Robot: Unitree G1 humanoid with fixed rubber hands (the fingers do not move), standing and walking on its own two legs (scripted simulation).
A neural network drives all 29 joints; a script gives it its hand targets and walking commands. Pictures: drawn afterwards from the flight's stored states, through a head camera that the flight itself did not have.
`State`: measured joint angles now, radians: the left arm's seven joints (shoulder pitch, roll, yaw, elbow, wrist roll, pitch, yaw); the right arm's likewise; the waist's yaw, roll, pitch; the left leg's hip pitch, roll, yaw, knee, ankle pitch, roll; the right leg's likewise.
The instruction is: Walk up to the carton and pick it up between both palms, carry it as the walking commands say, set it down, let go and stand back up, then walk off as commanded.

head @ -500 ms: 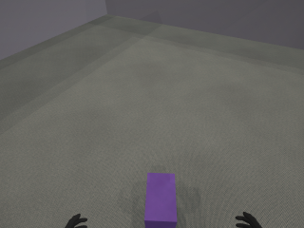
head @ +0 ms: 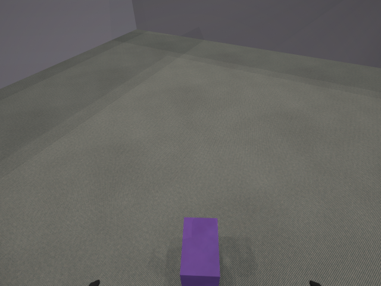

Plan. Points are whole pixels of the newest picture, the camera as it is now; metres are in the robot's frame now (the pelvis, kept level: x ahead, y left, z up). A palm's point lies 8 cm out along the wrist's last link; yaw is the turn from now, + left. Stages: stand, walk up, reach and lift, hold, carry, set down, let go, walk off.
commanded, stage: stand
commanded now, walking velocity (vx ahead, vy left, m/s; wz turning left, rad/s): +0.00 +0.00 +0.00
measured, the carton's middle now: (200, 257) +0.44 -0.01 -0.63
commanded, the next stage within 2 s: walk off in 0.76 s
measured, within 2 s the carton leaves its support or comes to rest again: neither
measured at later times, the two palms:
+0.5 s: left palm out of the picture +0.08 +0.25 -0.11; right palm out of the picture +0.07 -0.26 -0.11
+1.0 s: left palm out of the picture +0.05 +0.25 -0.12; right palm out of the picture +0.04 -0.27 -0.12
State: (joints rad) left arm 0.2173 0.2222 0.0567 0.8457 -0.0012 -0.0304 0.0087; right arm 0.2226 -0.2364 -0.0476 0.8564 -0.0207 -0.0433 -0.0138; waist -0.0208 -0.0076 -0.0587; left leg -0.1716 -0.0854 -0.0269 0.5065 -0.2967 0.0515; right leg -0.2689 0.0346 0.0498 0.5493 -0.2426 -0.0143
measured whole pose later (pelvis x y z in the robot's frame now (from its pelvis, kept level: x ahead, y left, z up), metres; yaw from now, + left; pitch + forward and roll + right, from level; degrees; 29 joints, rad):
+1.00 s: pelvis -0.02 +0.00 +0.01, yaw +0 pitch -2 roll +1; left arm 0.22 0.23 0.06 1.03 0.00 -0.04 0.01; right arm 0.22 -0.25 -0.05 1.03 -0.02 -0.06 -0.01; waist -0.02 -0.01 -0.06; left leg -0.17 -0.08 -0.03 0.43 -0.23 0.05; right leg -0.27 0.03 0.05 0.47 -0.17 -0.01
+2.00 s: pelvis +0.21 -0.14 +0.02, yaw -11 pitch +13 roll +8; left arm 0.64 0.18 0.06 1.15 0.01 -0.06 0.10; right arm -0.18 -0.23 -0.04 0.76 -0.04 -0.05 0.07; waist 0.17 -0.06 0.01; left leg -0.53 0.01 0.06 0.91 -0.53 0.01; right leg -0.19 0.02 0.24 0.40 -0.31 -0.03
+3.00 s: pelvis +0.12 -0.37 -0.02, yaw -47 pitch -1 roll +1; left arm 0.30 0.24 0.06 0.96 0.02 -0.05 -0.01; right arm 0.08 -0.25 -0.07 0.87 -0.03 0.03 0.02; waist 0.05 0.04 0.08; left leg -0.34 0.12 0.14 1.23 -0.58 -0.02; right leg -0.40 0.04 0.05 0.76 -0.34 -0.03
